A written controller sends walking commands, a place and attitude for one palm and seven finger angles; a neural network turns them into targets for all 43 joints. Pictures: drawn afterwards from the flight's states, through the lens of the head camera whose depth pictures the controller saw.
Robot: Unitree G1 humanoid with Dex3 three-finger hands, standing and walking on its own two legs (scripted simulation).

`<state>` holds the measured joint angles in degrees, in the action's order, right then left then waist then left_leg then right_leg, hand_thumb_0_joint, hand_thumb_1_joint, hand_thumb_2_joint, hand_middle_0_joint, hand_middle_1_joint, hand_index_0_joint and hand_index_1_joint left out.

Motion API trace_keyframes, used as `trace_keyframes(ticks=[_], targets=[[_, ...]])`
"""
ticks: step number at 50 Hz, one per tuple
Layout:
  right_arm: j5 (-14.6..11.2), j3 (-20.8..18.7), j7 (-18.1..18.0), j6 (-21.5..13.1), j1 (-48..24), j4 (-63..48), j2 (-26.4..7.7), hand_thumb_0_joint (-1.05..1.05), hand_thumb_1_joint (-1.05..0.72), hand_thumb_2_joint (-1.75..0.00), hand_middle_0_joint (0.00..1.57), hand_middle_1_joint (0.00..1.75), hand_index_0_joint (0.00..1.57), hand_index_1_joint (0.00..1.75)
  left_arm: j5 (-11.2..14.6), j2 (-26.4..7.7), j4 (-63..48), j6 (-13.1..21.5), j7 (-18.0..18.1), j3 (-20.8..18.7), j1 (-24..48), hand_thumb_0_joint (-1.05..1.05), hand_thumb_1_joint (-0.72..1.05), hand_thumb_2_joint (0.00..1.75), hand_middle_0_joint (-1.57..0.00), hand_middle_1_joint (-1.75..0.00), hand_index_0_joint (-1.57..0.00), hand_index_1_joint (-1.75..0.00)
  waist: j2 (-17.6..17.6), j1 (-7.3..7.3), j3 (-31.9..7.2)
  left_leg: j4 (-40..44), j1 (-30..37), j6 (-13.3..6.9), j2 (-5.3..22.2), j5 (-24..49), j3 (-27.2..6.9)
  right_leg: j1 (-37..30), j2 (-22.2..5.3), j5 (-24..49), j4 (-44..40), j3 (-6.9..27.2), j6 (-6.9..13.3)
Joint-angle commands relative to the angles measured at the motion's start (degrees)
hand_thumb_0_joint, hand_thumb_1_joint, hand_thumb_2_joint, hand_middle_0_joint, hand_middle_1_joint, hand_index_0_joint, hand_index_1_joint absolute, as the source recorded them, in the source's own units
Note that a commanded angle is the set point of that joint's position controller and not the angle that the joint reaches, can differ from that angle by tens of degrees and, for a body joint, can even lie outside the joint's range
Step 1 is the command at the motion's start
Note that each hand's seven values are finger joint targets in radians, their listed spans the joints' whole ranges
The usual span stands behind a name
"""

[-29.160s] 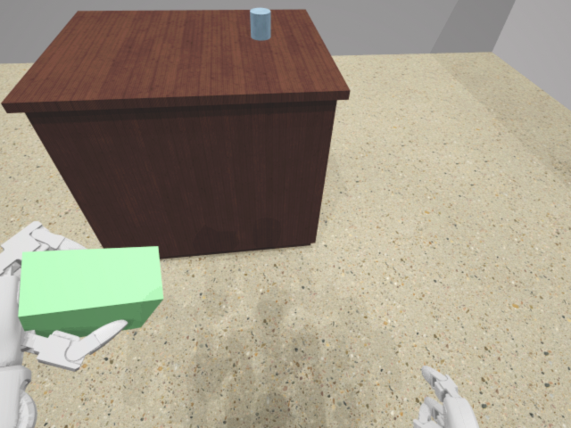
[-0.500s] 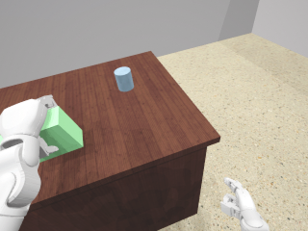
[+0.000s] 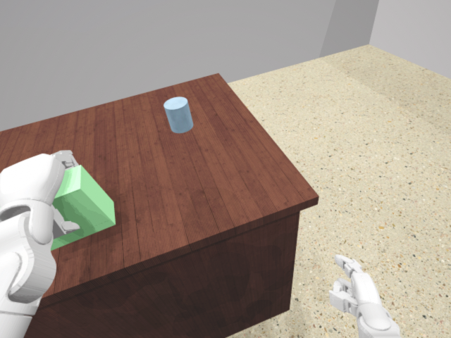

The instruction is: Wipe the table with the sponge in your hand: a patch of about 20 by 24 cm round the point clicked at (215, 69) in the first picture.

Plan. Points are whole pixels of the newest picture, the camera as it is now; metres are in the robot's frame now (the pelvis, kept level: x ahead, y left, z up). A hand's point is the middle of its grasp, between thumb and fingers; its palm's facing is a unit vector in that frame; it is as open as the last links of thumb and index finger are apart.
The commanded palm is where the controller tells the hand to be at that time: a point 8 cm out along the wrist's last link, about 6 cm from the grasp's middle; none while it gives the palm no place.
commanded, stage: lower the sponge onto the table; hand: left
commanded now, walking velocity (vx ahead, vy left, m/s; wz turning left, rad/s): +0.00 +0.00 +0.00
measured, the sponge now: (67, 216) +0.25 +0.32 +0.13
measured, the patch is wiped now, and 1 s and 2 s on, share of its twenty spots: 0.00 0.00 0.00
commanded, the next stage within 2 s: wipe forward along the first lane in 1.10 s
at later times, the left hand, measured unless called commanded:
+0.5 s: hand (69, 216) +0.24 +0.31 +0.14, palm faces +0.05 -0.10 -0.99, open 9.9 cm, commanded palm +0.21 +0.30 +0.22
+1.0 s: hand (84, 226) +0.25 +0.29 +0.11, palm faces -0.02 -0.09 -1.00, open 9.9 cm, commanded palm +0.22 +0.30 +0.20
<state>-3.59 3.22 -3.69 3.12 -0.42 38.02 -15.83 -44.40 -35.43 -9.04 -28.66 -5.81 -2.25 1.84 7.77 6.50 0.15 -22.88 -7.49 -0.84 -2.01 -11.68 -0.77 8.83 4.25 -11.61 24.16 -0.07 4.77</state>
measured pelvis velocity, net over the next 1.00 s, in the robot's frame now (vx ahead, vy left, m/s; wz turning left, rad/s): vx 0.01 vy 0.01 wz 0.01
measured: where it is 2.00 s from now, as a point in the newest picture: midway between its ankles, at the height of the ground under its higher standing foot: outside the picture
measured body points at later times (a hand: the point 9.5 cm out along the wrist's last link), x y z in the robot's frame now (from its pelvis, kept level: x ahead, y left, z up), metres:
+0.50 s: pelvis +0.00 +0.01 +0.00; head -0.01 -0.05 +0.44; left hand +0.24 +0.31 +0.19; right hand +0.25 -0.20 -0.09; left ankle +0.01 +0.11 -0.74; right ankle +0.02 -0.06 -0.74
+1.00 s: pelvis +0.01 +0.01 +0.00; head +0.00 -0.04 +0.45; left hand +0.24 +0.30 +0.16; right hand +0.26 -0.19 -0.09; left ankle +0.01 +0.11 -0.74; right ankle +0.02 -0.06 -0.74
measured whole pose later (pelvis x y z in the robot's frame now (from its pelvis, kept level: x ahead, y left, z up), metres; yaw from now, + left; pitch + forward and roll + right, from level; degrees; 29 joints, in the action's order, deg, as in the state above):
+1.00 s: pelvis +0.01 +0.01 +0.00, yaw +1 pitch -3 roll +1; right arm -2.6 2.8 -4.4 3.0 1.2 37.7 -16.3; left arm -49.0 -30.9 -10.0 -24.7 -5.4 5.3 -3.3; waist 7.0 7.0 1.2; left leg -22.9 -7.5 -2.0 -3.1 -12.1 -1.2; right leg 8.6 3.2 -12.4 24.2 -0.3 3.8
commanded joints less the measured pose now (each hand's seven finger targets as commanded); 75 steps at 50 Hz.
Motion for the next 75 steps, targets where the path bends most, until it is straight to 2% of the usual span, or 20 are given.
trace_keyframes(ticks=[1,7,12,17,20,27,30,32,35,37,38,43,49,52,55,57,60,63,67,75], targets=[[0.4,-2.3,-0.4,-2.5,-12.0,-11.4,-6.1,0.0,-0.9,-0.9,0.2,0.3,0.2,0.3,-2.2,-14.6,-11.9,1.3,-1.6,-6.5,6.4,0.0,0.1,1.3,-1.2,-1.6,-1.2,-1.6,-9.2,0.65,-11.0,0.3,-2.4,-2.4,-0.9,8.4,-2.4,-6.4,-4.6,8.7,-3.0,7.5,-1.9],[1.1,-1.8,-1.4,-4.9,-11.7,-11.7,-4.6,0.0,-0.9,-0.9,0.2,0.3,0.2,0.3,-5.5,-24.6,-19.9,8.9,3.9,-15.0,18.5,0.0,0.1,1.3,-1.2,-1.6,-1.2,-1.6,-1.8,2.42,-14.4,0.1,2.2,-2.4,-1.7,9.4,-3.7,-6.2,-3.2,5.0,-4.0,11.2,0.5],[0.3,-2.5,-0.8,-5.2,-12.0,-9.8,-4.3,0.0,-0.9,-0.9,0.2,0.3,0.2,0.3,-3.4,-18.6,-14.0,8.4,7.6,-12.5,17.8,0.0,0.1,1.3,-1.2,-1.6,-1.2,-1.6,2.6,2.31,-10.2,1.2,1.7,-1.4,-1.6,8.4,-3.5,-4.3,-3.2,3.2,-5.3,10.5,1.0],[-0.2,-2.5,-0.2,-4.2,-13.4,-10.4,-5.2,0.0,-0.9,-0.9,0.2,0.3,0.2,0.3,-0.2,-10.8,-8.2,3.5,4.4,-6.8,8.6,0.0,0.1,1.3,-1.2,-1.6,-1.2,-1.6,-4.6,1.48,-7.0,1.4,-1.7,-1.2,-0.9,6.8,-2.6,-3.3,-4.0,3.8,-5.1,9.1,-0.3],[0.1,-2.8,-0.4,-3.1,-11.0,-10.4,-6.4,0.0,-0.9,-0.9,0.2,0.3,0.2,0.3,-0.3,-10.2,-8.3,2.4,2.0,-4.7,6.4,0.0,0.1,1.3,-1.2,-1.6,-1.2,-1.6,-8.6,0.28,-7.9,1.4,-2.9,-1.6,-0.6,5.6,-2.4,-3.9,-4.3,4.2,-4.5,6.7,-1.6],[0.9,-1.8,-0.9,-4.5,-12.9,-12.6,-4.6,0.0,-0.9,-0.9,0.2,0.3,0.2,0.3,-5.8,-18.0,-22.4,6.8,3.4,-9.1,15.8,0.0,0.1,1.3,-1.2,-1.6,-1.2,-1.6,-2.1,1.8,-15.4,0.9,2.4,-2.6,-1.3,9.7,-3.7,-5.9,-2.9,5.8,-3.0,8.7,0.1],[1.6,-2.7,-0.9,-4.4,-8.2,-10.1,-4.6,0.0,-0.9,-0.9,0.2,0.3,0.2,0.3,-6.1,-16.8,-17.6,9.2,6.4,-10.2,12.7,0.0,0.1,1.3,-1.2,-1.6,-1.2,-1.6,-3.0,1.45,-12.4,1.3,2.3,-2.0,-1.3,10.8,-3.6,-5.6,-2.7,6.4,-4.0,6.7,0.0],[1.0,-2.4,-0.6,-4.5,-10.8,-10.2,-4.4,0.0,-0.9,-0.9,0.2,0.3,0.2,0.3,-6.2,-18.1,-15.8,8.5,8.0,-12.2,13.2,0.0,0.1,1.3,-1.2,-1.6,-1.2,-1.6,-0.8,2.51,-11.0,1.6,2.0,-1.9,-1.2,9.7,-3.8,-4.5,-2.4,4.8,-4.4,9.7,1.2],[0.8,-2.9,0.0,-3.0,-9.9,-8.8,-5.1,0.0,-0.9,-0.9,0.2,0.3,0.2,0.3,-4.2,-12.7,-10.4,5.6,8.4,-8.2,12.3,0.0,0.1,1.3,-1.2,-1.6,-1.2,-1.6,-1.9,1.3,-8.1,2.4,0.1,-1.0,-0.9,9.1,-2.9,-4.1,-2.7,4.8,-5.2,6.6,0.2],[0.2,-2.3,0.1,-3.2,-12.8,-9.6,-5.1,0.0,-0.9,-0.9,0.2,0.3,0.2,0.3,-3.1,-12.3,-8.4,3.6,7.6,-8.1,9.7,0.0,0.1,1.3,-1.2,-1.6,-1.2,-1.6,-1.4,1.91,-6.8,2.4,-0.4,-1.1,-1.0,7.3,-2.8,-3.0,-2.9,3.1,-5.5,8.8,0.6],[0.5,-2.6,0.0,-2.8,-11.1,-9.4,-5.6,0.0,-0.9,-0.9,0.2,0.3,0.2,0.3,-2.3,-10.3,-7.3,2.8,6.8,-6.5,7.7,0.0,0.1,1.3,-1.2,-1.6,-1.2,-1.6,-4.4,1.5,-8.2,2.3,-1.5,-1.1,-0.8,7.9,-2.4,-4.8,-3.4,4.7,-4.6,6.3,-0.2],[0.2,-2.1,0.0,-2.9,-12.0,-11.1,-5.5,0.0,-0.9,-0.9,0.2,0.3,0.2,0.3,-3.6,-6.5,-12.0,1.5,2.7,0.1,9.3,0.0,0.1,1.3,-1.2,-1.6,-1.2,-1.6,-3.8,-0.05,-10.5,2.3,-0.1,-1.9,-0.8,8.0,-2.8,-4.2,-3.3,5.1,-3.8,4.7,-0.8],[1.5,-2.2,-1.3,-3.6,-9.1,-10.4,-5.0,0.0,-0.9,-0.9,0.2,0.3,0.2,0.3,-7.8,-13.0,-14.0,7.2,4.5,-5.0,14.8,0.0,0.1,1.3,-1.2,-1.6,-1.2,-1.6,-6.2,0.21,-12.6,2.3,2.3,-2.5,-0.9,9.4,-3.3,-5.4,-2.5,4.8,-4.2,5.1,-0.5],[0.9,-1.9,-1.0,-4.0,-10.3,-10.4,-4.5,0.0,-0.9,-0.9,0.2,0.3,0.2,0.3,-7.5,-13.9,-12.8,8.6,7.1,-7.4,14.5,0.0,0.1,1.3,-1.2,-1.6,-1.2,-1.6,-2.1,1.65,-11.2,3.0,2.7,-2.1,-1.2,9.4,-3.8,-4.4,-1.8,4.2,-4.7,7.3,0.8],[1.0,-2.7,0.0,-3.3,-8.8,-9.1,-5.0,0.0,-0.9,-0.9,0.2,0.3,0.2,0.3,-5.6,-9.2,-9.3,7.1,8.4,-5.1,10.9,0.0,0.1,1.3,-1.2,-1.6,-1.2,-1.6,-1.9,1.66,-10.8,3.0,1.2,-1.2,-1.0,11.2,-3.2,-5.6,-2.3,7.0,-4.4,4.5,0.2],[0.5,-2.3,0.6,-3.3,-11.8,-10.0,-5.0,0.0,-0.9,-0.9,0.2,0.3,0.2,0.3,-5.6,-9.1,-8.7,4.4,8.5,-5.4,9.0,0.0,0.1,1.3,-1.2,-1.6,-1.2,-1.6,-1.3,2.44,-10.2,2.8,0.9,-1.3,-1.2,11.4,-2.9,-5.1,-2.3,7.4,-4.2,6.9,0.8],[0.8,-3.0,1.4,-2.2,-10.3,-10.3,-5.7,0.0,-0.9,-0.9,0.2,0.3,0.2,0.3,-4.8,-6.6,-10.8,2.1,7.1,-3.4,2.9,0.0,0.1,1.3,-1.2,-1.6,-1.2,-1.6,-4.6,1.84,-12.8,1.8,0.2,-1.4,-1.0,15.1,-2.4,-8.2,-2.8,13.8,-2.7,4.7,-0.3],[0.8,-2.5,1.1,-1.9,-10.4,-10.4,-6.0,0.0,-0.9,-0.9,0.2,0.3,0.2,0.3,-6.3,-8.5,-10.4,0.7,5.6,-3.1,6.9,0.0,0.1,1.3,-1.2,-1.6,-1.2,-1.6,-6.3,0.59,-12.6,1.1,-0.4,-2.0,-1.0,14.5,-2.2,-7.3,-3.0,14.0,-2.1,5.1,-0.4],[0.5,-2.0,-0.1,-2.2,-11.5,-11.3,-5.6,0.0,-0.9,-0.9,0.2,0.3,0.2,0.3,-7.3,-12.6,-13.9,3.3,5.2,-4.9,12.8,0.0,0.1,1.3,-1.2,-1.6,-1.2,-1.6,-4.3,0.34,-12.9,1.1,1.7,-2.7,-1.3,12.9,-3.0,-5.7,-2.2,11.1,-2.9,6.7,-0.1],[0.8,-3.2,-0.8,-1.9,-6.5,-8.7,-6.3,0.0,-0.9,-0.9,0.2,0.3,0.2,0.3,-6.5,-11.6,-2.8,6.8,6.1,-5.3,12.7,0.0,0.1,1.3,-1.2,-1.6,-1.2,-1.6,-5.3,-0.41,-11.8,0.8,0.3,-2.3,-1.6,13.3,-2.1,-6.0,-2.7,13.4,-3.3,4.7,-0.6]])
